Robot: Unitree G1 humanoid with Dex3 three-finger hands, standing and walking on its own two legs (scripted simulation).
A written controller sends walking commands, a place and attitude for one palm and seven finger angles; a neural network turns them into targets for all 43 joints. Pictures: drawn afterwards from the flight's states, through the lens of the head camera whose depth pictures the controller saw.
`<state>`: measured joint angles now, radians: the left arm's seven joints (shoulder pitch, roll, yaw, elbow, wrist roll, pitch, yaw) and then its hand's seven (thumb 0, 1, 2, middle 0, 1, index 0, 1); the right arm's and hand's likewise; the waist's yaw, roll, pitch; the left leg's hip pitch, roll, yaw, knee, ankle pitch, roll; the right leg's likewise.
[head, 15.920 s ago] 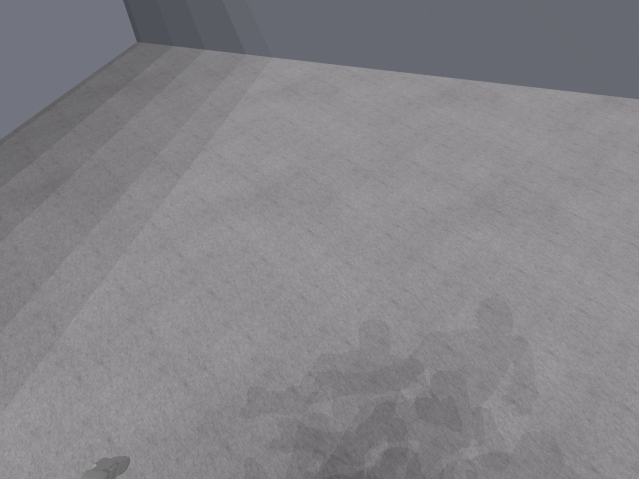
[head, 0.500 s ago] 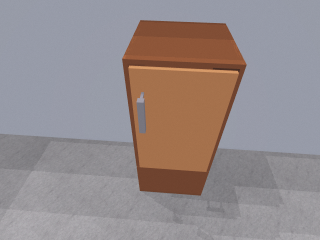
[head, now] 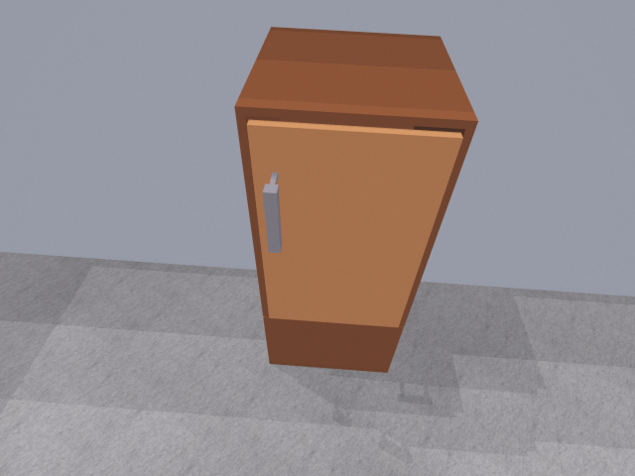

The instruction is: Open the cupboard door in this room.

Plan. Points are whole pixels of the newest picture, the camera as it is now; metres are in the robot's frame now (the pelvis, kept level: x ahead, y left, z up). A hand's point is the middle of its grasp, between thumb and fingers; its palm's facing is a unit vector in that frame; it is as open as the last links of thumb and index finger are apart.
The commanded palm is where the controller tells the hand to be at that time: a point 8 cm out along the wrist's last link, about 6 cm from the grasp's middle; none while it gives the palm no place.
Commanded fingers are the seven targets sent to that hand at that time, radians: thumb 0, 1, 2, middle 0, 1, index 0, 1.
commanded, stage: look again from close up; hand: left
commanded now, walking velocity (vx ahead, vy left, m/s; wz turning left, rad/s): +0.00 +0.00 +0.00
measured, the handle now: (274, 213) +0.58 +0.12 -0.02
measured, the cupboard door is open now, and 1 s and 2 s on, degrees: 0 0 0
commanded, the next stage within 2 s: shuffle to correct the standing spot in 0.52 s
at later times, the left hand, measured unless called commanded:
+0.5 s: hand out of the picture +0.00 +0.15 -0.17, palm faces +0.07 -0.98 -0.16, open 7.3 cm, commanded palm none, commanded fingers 0.00 0.90 0.90 -0.20 -0.30 -0.20 -0.30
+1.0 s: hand out of the picture +0.01 +0.14 -0.17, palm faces +0.06 -0.98 -0.19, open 7.4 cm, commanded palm none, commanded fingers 0.00 0.90 0.90 -0.20 -0.30 -0.20 -0.30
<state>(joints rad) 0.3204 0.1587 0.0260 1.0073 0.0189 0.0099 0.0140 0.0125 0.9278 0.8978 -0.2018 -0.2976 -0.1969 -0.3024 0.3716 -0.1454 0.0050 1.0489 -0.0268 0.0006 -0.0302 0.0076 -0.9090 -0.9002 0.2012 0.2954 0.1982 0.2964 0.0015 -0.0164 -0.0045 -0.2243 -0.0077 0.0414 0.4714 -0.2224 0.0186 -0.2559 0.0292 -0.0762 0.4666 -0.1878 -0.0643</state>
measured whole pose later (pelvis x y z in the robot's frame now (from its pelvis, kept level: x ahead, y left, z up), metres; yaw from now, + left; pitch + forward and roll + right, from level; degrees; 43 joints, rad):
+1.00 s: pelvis +0.03 -0.03 -0.01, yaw -1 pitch +1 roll +1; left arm 0.38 0.13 0.05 1.02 0.03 0.02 0.00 0.00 0.91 0.90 -0.20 -0.30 -0.19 -0.30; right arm 0.35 -0.15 -0.02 1.08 -0.03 0.00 -0.06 0.01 -0.91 -0.90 0.20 0.30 0.20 0.30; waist 0.01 0.00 -0.01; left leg -0.27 0.04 0.04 0.58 -0.34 0.01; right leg -0.28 0.08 -0.09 0.52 -0.26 -0.12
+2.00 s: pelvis +0.06 +0.04 +0.00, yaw -1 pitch +1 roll +0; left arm 0.28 0.14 -0.01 1.08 0.01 0.00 0.04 0.00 0.92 0.90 -0.20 -0.30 -0.19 -0.30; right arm 0.32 -0.13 0.02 1.09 -0.02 -0.02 -0.04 0.01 -0.91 -0.90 0.20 0.30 0.20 0.30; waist 0.00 0.01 0.02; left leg -0.21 -0.10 0.13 0.40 -0.22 0.13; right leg -0.22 -0.02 -0.03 0.50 -0.29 -0.01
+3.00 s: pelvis +0.09 +0.00 +0.00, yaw -1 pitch +0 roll +1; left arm 0.27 0.15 -0.02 1.12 0.01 -0.02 0.04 0.00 0.92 0.90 -0.20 -0.30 -0.19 -0.30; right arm 0.26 -0.15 0.03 1.16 -0.01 -0.03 -0.04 0.00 -0.91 -0.90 0.20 0.30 0.20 0.30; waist 0.01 -0.01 0.04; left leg -0.14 -0.06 0.11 0.39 -0.26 0.07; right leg -0.13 0.03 -0.04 0.44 -0.31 -0.05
